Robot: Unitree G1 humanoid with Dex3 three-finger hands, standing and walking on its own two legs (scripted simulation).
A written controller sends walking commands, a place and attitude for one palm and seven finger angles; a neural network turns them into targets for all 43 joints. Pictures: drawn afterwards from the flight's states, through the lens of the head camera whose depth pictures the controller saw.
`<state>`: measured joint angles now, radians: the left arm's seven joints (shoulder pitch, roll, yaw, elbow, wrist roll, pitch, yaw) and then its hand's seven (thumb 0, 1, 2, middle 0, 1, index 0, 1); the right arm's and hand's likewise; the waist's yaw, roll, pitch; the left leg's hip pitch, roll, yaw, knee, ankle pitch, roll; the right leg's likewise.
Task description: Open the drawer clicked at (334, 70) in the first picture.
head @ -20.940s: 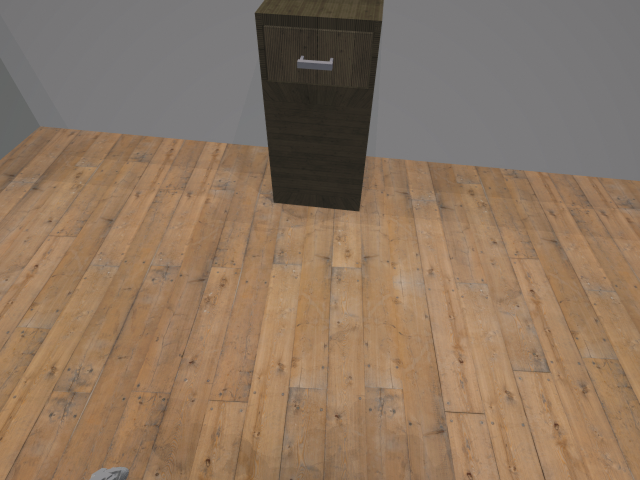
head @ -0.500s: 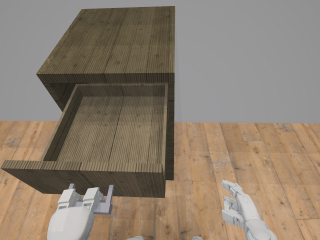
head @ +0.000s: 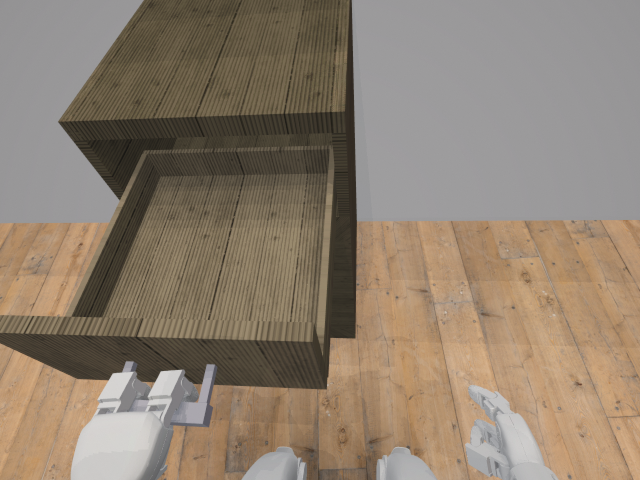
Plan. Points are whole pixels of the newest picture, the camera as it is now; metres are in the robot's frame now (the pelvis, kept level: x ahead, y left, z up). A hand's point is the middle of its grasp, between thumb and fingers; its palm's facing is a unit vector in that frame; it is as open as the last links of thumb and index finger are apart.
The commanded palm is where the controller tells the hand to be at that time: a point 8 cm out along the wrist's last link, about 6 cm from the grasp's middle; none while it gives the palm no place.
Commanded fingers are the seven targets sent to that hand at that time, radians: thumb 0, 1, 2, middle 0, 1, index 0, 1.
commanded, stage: open the thumb to release the handle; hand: left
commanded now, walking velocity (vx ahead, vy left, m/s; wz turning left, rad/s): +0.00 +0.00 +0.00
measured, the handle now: (163, 392) +0.22 +0.21 +0.01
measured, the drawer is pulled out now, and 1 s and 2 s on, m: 0.30 0.30 0.30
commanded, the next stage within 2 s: lift the hand off the handle in 0.34 s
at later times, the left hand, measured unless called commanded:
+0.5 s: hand (154, 454) +0.15 +0.20 +0.00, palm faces -0.05 -0.11 -0.99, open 13.5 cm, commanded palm +0.13 +0.21 +0.04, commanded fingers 0.00 -0.50 0.30 -0.30 -1.20 -0.30 -1.20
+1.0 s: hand (155, 443) +0.16 +0.20 +0.00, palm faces -0.04 -0.12 -0.99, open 13.8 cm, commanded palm +0.14 +0.21 +0.06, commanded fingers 0.00 -0.50 0.30 -0.30 -1.20 -0.30 -1.20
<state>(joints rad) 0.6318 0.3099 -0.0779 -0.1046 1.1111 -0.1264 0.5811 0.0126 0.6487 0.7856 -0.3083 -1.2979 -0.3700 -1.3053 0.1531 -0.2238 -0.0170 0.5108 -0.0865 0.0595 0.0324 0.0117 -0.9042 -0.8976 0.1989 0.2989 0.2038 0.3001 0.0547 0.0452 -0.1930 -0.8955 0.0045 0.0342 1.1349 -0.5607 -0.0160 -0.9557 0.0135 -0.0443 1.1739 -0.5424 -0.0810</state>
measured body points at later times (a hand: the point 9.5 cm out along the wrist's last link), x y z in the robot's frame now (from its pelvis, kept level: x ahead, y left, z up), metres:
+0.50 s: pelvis -0.01 +0.00 +0.01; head +0.05 -0.04 +0.46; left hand +0.15 +0.21 +0.05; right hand +0.20 -0.23 -0.09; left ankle -0.01 +0.13 -0.65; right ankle +0.01 -0.07 -0.65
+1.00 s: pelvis -0.01 +0.00 +0.02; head +0.03 -0.04 +0.47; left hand +0.16 +0.21 +0.06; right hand +0.19 -0.22 -0.08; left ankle -0.01 +0.13 -0.65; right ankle +0.01 -0.07 -0.65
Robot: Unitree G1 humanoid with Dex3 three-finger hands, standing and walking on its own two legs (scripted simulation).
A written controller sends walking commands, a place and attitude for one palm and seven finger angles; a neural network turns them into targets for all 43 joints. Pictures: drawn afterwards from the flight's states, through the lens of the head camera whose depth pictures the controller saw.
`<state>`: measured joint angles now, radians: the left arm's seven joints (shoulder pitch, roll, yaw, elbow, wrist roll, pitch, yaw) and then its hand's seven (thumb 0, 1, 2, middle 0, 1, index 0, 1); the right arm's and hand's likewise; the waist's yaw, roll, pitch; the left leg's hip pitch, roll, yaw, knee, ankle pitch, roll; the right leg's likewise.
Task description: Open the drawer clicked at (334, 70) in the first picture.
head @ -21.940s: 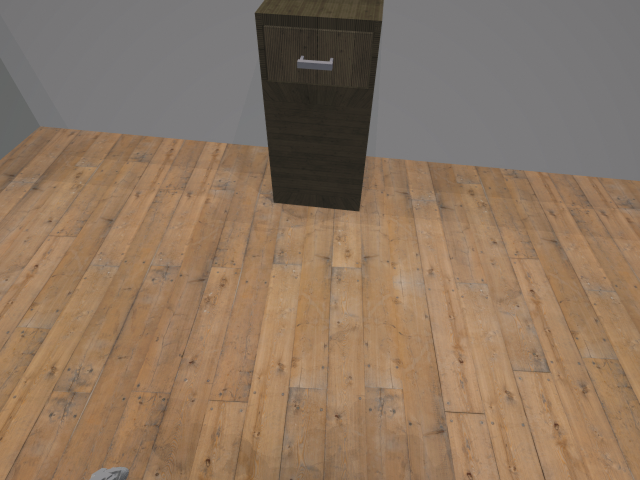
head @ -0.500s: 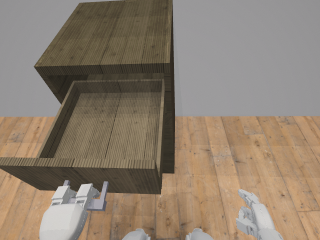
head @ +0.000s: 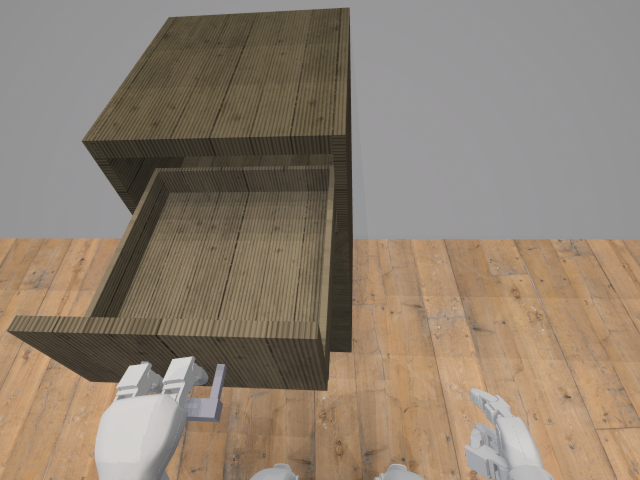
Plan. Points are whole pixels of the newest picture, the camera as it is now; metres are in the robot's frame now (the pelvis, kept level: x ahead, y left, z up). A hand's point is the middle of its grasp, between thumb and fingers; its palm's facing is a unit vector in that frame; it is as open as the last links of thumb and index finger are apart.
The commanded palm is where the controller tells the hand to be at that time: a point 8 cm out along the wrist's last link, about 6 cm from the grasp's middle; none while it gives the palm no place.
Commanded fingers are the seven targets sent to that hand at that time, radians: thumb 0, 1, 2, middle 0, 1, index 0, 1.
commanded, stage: lift the hand off the handle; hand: left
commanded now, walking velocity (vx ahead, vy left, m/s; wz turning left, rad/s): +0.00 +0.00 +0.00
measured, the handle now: (176, 390) +0.23 +0.21 -0.01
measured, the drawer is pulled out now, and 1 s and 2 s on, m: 0.30 0.30 0.30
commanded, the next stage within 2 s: none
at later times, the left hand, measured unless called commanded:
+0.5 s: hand (142, 426) +0.18 +0.22 +0.02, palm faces -0.01 -0.14 -0.99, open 13.8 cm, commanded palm +0.16 +0.21 +0.08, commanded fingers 0.00 -0.50 0.30 -0.30 -1.20 -0.30 -1.20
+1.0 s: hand (139, 414) +0.18 +0.21 +0.06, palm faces +0.03 -0.18 -0.98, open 13.7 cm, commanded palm +0.15 +0.21 +0.12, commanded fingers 0.00 -0.50 0.30 -0.30 -1.20 -0.30 -1.20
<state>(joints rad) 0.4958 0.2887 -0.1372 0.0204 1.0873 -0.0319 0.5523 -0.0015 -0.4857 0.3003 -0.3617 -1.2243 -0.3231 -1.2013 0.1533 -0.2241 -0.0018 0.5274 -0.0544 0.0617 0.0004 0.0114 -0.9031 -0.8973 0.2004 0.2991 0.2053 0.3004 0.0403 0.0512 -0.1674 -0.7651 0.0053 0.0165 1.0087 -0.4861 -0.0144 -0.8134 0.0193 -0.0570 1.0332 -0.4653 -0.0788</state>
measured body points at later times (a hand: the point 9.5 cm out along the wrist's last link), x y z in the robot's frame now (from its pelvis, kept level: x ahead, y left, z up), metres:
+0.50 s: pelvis +0.02 +0.01 +0.02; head +0.05 -0.02 +0.46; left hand +0.17 +0.22 +0.07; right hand +0.22 -0.21 -0.08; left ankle +0.00 +0.13 -0.67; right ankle +0.02 -0.07 -0.67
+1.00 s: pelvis +0.03 +0.02 +0.03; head +0.05 -0.02 +0.47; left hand +0.18 +0.21 +0.11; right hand +0.24 -0.19 -0.06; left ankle +0.00 +0.13 -0.67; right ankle +0.02 -0.07 -0.67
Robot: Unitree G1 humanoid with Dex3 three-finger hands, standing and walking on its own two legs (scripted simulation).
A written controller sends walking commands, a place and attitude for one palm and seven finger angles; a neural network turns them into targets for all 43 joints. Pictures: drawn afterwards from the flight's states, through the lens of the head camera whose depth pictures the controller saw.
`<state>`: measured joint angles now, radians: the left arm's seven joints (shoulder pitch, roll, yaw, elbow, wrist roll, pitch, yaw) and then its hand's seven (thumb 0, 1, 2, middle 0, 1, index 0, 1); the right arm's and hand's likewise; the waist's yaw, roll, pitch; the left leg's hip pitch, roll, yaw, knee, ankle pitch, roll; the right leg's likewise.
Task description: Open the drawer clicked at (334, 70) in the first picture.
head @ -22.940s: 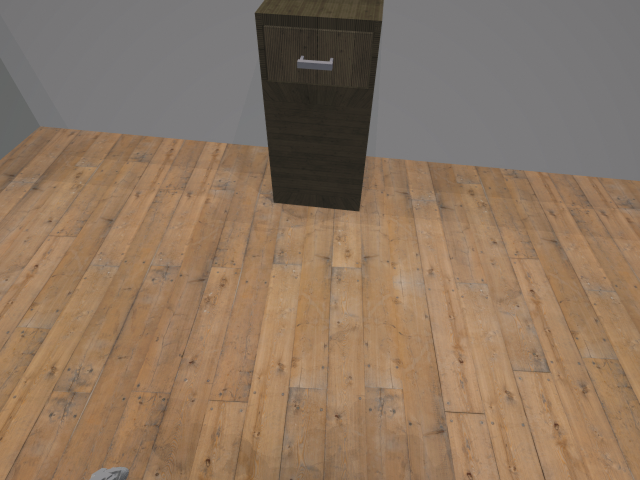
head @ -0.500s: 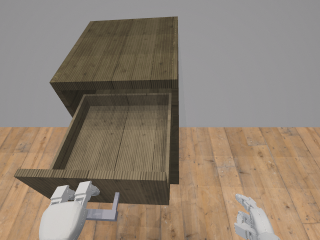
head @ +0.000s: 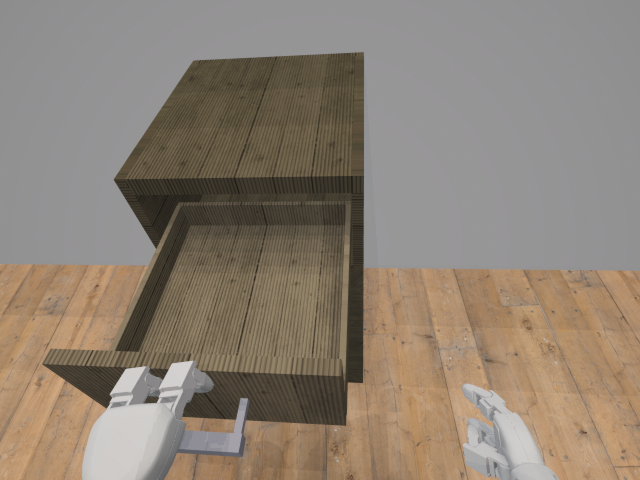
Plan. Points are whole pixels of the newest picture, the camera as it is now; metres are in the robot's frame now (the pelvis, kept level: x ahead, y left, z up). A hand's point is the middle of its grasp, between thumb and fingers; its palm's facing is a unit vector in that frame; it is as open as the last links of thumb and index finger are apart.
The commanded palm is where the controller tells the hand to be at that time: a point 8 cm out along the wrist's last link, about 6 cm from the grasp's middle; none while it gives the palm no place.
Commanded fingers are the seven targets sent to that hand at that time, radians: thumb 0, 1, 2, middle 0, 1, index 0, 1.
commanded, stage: lift the hand off the handle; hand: left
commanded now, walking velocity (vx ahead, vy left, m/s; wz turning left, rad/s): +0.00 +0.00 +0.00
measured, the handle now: (201, 423) +0.19 +0.19 -0.04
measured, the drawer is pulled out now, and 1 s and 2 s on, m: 0.30 0.30 0.30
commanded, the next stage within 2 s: draw the hand back to the body in 1.04 s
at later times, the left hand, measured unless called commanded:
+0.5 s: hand (144, 431) +0.15 +0.20 +0.07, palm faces +0.06 -0.18 -0.98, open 13.8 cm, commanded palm +0.12 +0.19 +0.13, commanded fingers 0.00 -0.50 0.30 -0.30 -1.20 -0.30 -1.20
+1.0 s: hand (144, 409) +0.17 +0.19 +0.10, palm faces +0.08 -0.21 -0.97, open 13.8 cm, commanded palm +0.13 +0.19 +0.16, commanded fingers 0.00 -0.50 0.30 -0.30 -1.20 -0.30 -1.20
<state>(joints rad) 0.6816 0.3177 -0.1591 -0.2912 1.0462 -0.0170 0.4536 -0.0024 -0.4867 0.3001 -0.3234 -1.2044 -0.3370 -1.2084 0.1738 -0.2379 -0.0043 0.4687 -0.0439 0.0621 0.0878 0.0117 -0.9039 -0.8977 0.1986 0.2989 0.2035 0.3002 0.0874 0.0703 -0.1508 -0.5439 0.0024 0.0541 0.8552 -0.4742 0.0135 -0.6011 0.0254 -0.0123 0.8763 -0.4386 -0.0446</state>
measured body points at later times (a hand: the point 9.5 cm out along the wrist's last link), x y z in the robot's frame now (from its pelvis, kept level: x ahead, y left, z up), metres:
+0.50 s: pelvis +0.00 +0.00 +0.02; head +0.00 -0.04 +0.46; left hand +0.15 +0.21 +0.12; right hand +0.21 -0.20 -0.07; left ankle -0.03 +0.11 -0.70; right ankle +0.00 -0.09 -0.70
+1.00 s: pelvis +0.00 +0.01 +0.03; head +0.00 -0.03 +0.47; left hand +0.16 +0.20 +0.16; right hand +0.23 -0.17 -0.05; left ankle -0.03 +0.11 -0.70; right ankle +0.00 -0.09 -0.70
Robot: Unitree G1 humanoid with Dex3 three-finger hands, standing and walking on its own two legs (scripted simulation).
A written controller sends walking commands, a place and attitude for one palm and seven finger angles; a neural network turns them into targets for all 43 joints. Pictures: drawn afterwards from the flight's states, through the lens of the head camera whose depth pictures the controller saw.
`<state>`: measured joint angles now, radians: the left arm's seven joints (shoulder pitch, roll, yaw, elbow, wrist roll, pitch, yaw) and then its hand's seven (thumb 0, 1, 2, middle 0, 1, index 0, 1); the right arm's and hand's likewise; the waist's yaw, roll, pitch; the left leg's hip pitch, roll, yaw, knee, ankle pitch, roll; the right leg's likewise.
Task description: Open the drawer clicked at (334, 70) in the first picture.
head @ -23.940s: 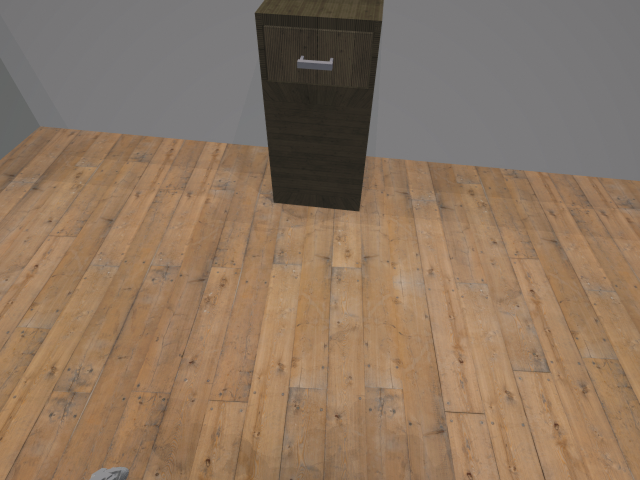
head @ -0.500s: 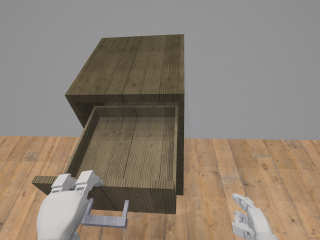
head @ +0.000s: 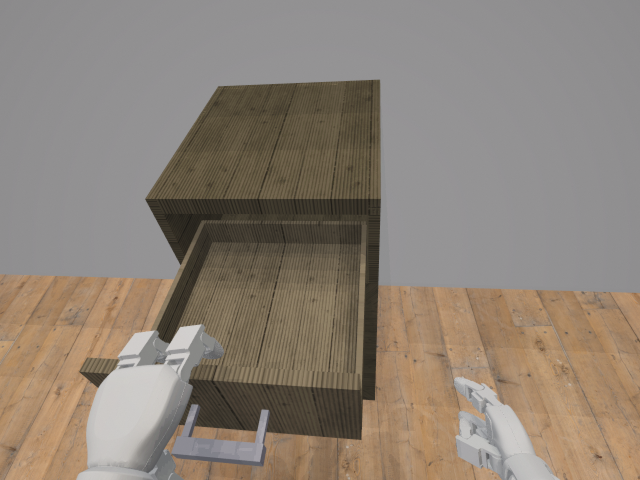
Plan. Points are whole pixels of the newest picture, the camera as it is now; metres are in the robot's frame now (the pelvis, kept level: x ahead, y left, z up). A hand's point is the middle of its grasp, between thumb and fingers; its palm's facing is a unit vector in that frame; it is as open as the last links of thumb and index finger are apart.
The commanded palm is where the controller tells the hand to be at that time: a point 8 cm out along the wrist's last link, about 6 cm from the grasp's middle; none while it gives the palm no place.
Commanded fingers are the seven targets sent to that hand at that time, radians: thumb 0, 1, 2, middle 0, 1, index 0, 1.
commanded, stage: lift the hand off the handle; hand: left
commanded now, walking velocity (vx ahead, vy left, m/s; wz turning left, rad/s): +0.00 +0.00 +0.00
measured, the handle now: (224, 433) +0.19 +0.18 -0.06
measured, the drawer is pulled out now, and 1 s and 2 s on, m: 0.30 0.30 0.30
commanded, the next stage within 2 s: draw the hand back to the body in 0.04 s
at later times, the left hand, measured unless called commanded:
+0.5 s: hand (151, 405) +0.16 +0.20 +0.09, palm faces +0.08 -0.16 -0.98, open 13.8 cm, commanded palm +0.12 +0.20 +0.15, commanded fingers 0.00 -0.50 0.30 -0.30 -1.20 -0.30 -1.20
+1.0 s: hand (132, 366) +0.18 +0.21 +0.15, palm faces +0.34 -0.86 -0.38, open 13.1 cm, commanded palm +0.12 +0.25 +0.17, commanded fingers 0.00 -0.01 0.51 -0.26 -0.88 -0.26 -0.88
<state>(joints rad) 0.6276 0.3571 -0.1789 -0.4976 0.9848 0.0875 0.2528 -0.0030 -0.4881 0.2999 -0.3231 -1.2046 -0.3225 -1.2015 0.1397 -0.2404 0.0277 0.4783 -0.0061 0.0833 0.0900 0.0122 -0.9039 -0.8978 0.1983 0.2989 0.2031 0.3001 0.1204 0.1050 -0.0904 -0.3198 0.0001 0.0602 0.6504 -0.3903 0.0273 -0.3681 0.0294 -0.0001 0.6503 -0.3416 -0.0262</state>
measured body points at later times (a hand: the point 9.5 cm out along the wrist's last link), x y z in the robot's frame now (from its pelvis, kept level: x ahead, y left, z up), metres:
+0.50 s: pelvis +0.00 +0.00 +0.01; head +0.00 -0.05 +0.45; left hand +0.15 +0.21 +0.15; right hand +0.23 -0.20 -0.08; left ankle -0.03 +0.10 -0.72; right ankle +0.00 -0.11 -0.72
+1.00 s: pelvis +0.01 +0.00 +0.02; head +0.00 -0.02 +0.47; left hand +0.15 +0.25 +0.17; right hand +0.21 -0.19 -0.06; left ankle -0.03 +0.10 -0.72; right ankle +0.00 -0.11 -0.72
